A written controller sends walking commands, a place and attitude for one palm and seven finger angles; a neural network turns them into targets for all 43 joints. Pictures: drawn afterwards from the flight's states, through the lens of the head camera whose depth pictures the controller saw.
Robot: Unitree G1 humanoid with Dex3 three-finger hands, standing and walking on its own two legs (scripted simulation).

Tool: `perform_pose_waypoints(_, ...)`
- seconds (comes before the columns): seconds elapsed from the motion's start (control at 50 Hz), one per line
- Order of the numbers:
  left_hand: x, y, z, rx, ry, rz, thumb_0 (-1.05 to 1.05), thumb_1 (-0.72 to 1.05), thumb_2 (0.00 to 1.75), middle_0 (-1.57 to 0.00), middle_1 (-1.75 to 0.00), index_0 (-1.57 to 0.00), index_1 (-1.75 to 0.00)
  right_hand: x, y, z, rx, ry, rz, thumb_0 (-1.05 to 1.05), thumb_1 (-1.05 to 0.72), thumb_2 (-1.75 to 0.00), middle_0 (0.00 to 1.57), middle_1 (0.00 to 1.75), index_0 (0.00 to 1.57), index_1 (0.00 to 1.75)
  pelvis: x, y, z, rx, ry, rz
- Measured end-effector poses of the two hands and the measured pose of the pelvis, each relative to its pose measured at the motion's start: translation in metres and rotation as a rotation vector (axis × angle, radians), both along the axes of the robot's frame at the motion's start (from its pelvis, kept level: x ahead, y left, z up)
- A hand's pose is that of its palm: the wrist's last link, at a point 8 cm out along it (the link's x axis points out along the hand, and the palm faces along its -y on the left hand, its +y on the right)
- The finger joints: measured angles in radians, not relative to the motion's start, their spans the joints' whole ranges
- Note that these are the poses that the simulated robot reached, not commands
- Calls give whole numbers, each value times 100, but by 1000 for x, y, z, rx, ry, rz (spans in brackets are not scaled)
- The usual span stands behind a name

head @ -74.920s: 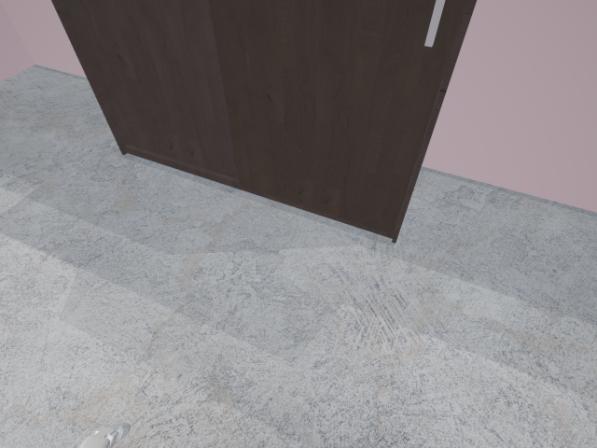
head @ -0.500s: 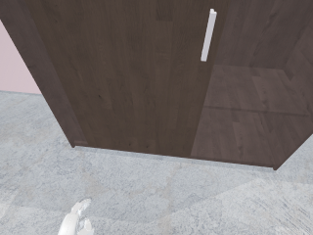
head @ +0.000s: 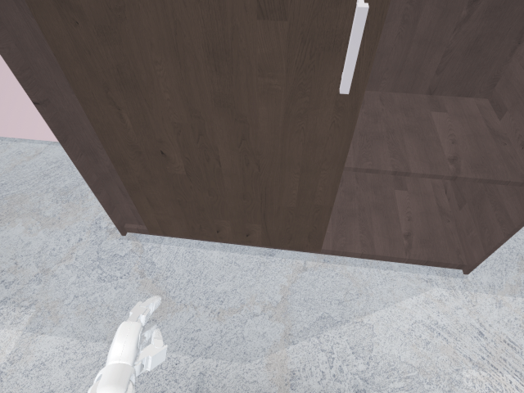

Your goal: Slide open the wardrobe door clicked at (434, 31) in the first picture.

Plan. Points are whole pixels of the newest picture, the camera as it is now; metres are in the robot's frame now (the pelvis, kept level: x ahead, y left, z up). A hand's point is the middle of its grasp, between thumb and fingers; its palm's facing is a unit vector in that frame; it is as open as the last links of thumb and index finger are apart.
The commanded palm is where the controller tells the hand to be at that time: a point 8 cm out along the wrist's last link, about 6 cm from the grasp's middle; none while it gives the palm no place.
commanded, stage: let the arm hang, fingers relaxed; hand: right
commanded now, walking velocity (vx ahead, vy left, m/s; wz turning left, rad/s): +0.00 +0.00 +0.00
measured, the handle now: (352, 47) +0.71 -0.15 +0.16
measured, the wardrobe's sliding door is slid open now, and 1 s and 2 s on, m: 0.60 0.60 0.60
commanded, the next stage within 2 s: look to check the result in 1.16 s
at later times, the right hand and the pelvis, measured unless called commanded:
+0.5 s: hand out of the picture -0.04 -0.19 -0.18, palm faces +0.01 +0.98 -0.17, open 7.0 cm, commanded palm none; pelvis -0.03 -0.01 +0.00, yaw -1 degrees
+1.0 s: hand out of the picture +0.01 -0.20 -0.17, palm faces -0.02 +0.98 -0.20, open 7.3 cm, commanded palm none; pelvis -0.02 -0.02 +0.00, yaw +0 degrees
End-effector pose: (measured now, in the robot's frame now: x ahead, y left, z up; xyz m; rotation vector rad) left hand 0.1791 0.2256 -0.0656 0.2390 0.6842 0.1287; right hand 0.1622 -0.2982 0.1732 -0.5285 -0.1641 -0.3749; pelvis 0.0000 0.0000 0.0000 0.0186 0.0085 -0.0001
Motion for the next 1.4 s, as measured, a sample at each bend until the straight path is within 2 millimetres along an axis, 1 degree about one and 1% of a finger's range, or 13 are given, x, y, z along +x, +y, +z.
perform_pose_waypoints(0.06, -5, 1, -1, 8, 12, 5, 1, 91, 90, -20, -30, -21, -30, -3, -2, 0, 2, 1, -5, 2, -89, -90, 21, 31, 21, 30, -1, -2, 0, 1, 1, -1)
perform_pose_waypoints(0.1, -8, 3, -11, -4, 34, -35, 1, 91, 90, -20, -30, -20, -30, 1, -8, -25, -5, 83, 5, 1, -89, -90, 21, 30, 21, 30, -4, -5, -2, 5, 14, -12)
perform_pose_waypoints(0.16, -19, 11, -33, -9, 129, -51, 0, 91, 90, -20, -30, -21, -30, 7, -18, -113, 132, 405, -41, 1, -89, -90, 20, 30, 20, 30, -10, -11, -8, 1, 21, -21)
perform_pose_waypoints(0.2, -33, 13, -43, -9, 189, -35, 0, 91, 90, -20, -30, -21, -30, -6, -12, -180, 249, 658, -83, 1, -90, -90, 20, 30, 20, 30, -13, -13, -10, -5, 16, -22)
perform_pose_waypoints(0.28, -75, 14, -52, 0, 324, 10, 0, 91, 90, -20, -30, -20, -30, -66, 32, -282, 435, 1111, -90, 1, -91, -90, 19, 30, 19, 30, -18, -12, -9, -12, -3, -13)
perform_pose_waypoints(0.34, -115, 14, -55, 15, 455, 43, 0, 91, 90, -20, -30, -20, -30, -119, 68, -319, 550, 1332, -84, 1, -92, -90, 20, 30, 20, 30, -22, -10, -5, -9, -12, -11)
perform_pose_waypoints(0.48, -192, 7, -61, 14, 723, 104, 0, 91, 90, -20, -30, -20, -30, -199, 56, -326, 592, 1531, -218, 0, -99, -89, 20, 30, 21, 30, -27, -9, 2, 7, -14, -18)
perform_pose_waypoints(0.54, -209, 0, -65, -8, 769, 125, 0, 91, 90, -20, -30, -20, -30, -219, 51, -321, 582, 1589, -254, 0, -96, -89, 20, 30, 20, 30, -28, -12, 3, 6, -15, -15)
perform_pose_waypoints(0.62, -218, -11, -70, -43, 785, 137, 0, 91, 90, -20, -30, -20, -30, -229, 46, -315, 565, 1620, -277, 1, -94, -90, 20, 30, 20, 30, -29, -16, 4, 3, -16, -9)
perform_pose_waypoints(0.74, -211, -26, -77, -86, 751, 132, 0, 91, 90, -20, -30, -20, -30, -213, 47, -314, 552, 1579, -257, 1, -92, -90, 20, 30, 20, 30, -29, -19, 4, -2, -21, -1)
perform_pose_waypoints(0.9, -198, -22, -76, -79, 703, 140, 1, 93, 90, -20, -30, -20, -30, -170, 55, -316, 547, 1482, -186, 1, -91, -90, 20, 30, 20, 30, -27, -21, 4, -8, -24, 5)
perform_pose_waypoints(1.02, -189, -18, -74, -73, 679, 147, 0, 92, 90, -20, -30, -20, -30, -151, 52, -315, 533, 1445, -167, 1, -92, -90, 20, 30, 20, 30, -24, -20, 5, -9, -25, 9)
perform_pose_waypoints(1.4, -179, -17, -73, -73, 710, 149, 0, 92, 90, -20, -30, -20, -30, -151, 56, -316, 542, 1497, -183, 1, -91, -90, 20, 30, 20, 30, -10, -18, 6, -10, -20, 12)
